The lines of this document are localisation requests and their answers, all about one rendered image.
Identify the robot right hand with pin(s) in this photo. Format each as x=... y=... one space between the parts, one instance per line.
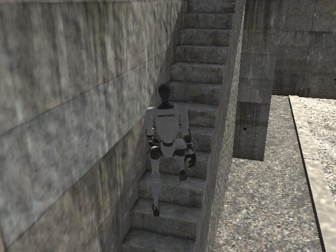
x=192 y=161

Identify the robot left shin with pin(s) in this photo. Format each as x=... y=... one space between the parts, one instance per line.
x=155 y=191

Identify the robot right upper arm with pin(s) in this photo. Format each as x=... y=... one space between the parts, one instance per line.
x=184 y=119

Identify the robot left upper arm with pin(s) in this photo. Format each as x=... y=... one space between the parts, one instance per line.
x=149 y=120

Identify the left robot foot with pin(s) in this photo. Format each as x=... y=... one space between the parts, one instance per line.
x=156 y=212

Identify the robot left forearm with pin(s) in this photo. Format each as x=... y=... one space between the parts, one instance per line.
x=149 y=137

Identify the robot left hand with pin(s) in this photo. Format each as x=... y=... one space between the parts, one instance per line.
x=154 y=140

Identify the robot right forearm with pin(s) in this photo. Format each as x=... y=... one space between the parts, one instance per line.
x=188 y=142

